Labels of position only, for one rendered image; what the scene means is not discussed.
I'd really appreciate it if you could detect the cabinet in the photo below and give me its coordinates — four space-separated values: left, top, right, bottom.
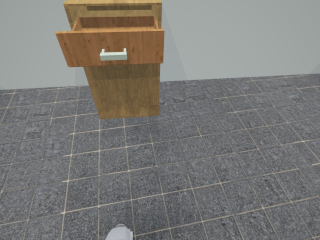
63 0 162 120

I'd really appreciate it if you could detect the drawer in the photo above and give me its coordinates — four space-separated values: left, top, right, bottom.
55 15 165 67

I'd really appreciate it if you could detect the handle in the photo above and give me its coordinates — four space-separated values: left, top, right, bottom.
100 48 127 61

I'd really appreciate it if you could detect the robot left thigh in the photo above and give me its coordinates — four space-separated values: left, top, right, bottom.
105 226 133 240

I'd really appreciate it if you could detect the robot left shin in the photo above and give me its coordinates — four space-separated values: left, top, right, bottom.
116 224 126 228

